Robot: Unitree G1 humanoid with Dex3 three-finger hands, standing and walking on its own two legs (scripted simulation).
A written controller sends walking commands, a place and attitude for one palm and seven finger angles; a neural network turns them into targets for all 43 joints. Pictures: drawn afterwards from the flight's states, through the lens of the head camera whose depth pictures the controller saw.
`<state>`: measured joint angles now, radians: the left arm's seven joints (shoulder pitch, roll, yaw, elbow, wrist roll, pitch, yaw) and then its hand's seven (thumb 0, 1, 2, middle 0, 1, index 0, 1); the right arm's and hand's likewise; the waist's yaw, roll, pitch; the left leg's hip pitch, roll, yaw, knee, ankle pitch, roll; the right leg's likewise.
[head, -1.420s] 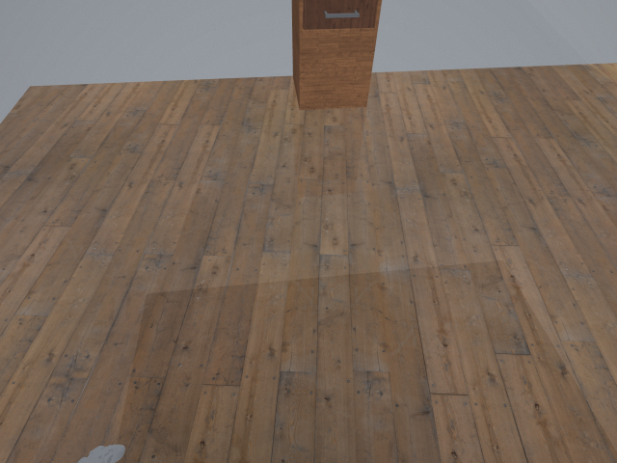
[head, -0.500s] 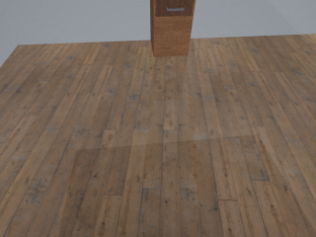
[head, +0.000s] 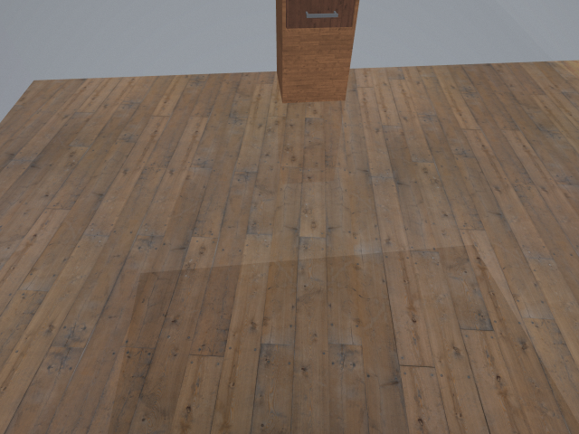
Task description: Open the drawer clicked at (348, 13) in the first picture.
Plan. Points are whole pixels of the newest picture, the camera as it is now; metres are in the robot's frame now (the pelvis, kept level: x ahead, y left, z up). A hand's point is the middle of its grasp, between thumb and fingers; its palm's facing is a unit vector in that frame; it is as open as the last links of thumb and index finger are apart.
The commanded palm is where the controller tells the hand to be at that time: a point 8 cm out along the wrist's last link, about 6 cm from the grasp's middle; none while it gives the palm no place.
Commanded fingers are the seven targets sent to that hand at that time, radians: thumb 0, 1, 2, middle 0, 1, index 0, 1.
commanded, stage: look at it before walking up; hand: left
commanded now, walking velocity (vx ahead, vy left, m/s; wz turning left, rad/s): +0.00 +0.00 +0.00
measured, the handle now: (321, 14) +2.23 -0.05 -0.22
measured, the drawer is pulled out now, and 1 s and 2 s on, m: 0.00 0.00 0.00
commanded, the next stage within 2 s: walk to a spot facing it in 0.12 s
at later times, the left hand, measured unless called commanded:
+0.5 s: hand out of the picture +0.05 +0.20 -0.19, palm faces -0.05 -0.98 -0.21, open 7.4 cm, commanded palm none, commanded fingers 0.00 0.90 0.90 -0.20 -0.30 -0.20 -0.30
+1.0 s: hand (217, 416) +0.19 +0.14 -0.18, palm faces -0.12 -0.98 -0.14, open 7.4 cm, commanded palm none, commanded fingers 0.00 0.90 0.90 -0.20 -0.30 -0.20 -0.30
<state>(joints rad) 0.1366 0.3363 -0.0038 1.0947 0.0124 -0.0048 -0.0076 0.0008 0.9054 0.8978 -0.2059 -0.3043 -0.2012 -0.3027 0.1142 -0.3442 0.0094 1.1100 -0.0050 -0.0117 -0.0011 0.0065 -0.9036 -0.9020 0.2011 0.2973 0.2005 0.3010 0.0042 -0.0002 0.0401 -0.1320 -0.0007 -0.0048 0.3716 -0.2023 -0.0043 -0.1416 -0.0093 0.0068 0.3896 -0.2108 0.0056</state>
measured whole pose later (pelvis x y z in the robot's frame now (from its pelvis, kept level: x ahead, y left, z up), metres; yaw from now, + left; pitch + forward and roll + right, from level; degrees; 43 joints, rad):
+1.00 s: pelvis +0.22 -0.03 -0.01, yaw -11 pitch +0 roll -1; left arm 0.41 0.12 0.02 1.12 0.03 -0.07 0.01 0.00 0.91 0.90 -0.20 -0.30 -0.20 -0.30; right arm 0.14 -0.17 -0.04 1.01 -0.01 -0.03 0.03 0.01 -0.91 -0.90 0.20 0.30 0.19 0.30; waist 0.02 0.00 0.05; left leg -0.59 0.12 0.11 0.82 -0.19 -0.02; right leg 0.03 0.02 -0.03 0.34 -0.37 -0.02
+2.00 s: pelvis +0.68 -0.09 -0.02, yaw -17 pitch -1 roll -3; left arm 0.31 0.20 0.06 1.10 0.03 -0.06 0.00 -0.02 0.93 0.90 -0.20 -0.30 -0.20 -0.30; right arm 0.20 -0.21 -0.07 1.01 -0.02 -0.04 0.02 0.02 -0.94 -0.90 0.20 0.30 0.19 0.30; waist 0.00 0.01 0.03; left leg -0.49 0.15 0.12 0.71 -0.23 -0.02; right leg -0.05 -0.05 -0.16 0.46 -0.38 0.05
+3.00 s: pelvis +1.13 -0.21 -0.02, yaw -21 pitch -2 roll -2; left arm 0.36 0.17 0.06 1.12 0.02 -0.05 -0.01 -0.01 0.92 0.90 -0.20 -0.30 -0.20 -0.30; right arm 0.12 -0.20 -0.05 0.97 -0.03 -0.06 0.03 0.00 -0.91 -0.90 0.19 0.30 0.19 0.30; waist 0.04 -0.01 0.04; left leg -0.40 0.11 0.16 0.61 -0.17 0.01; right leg -0.07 -0.07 -0.17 0.56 -0.43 0.03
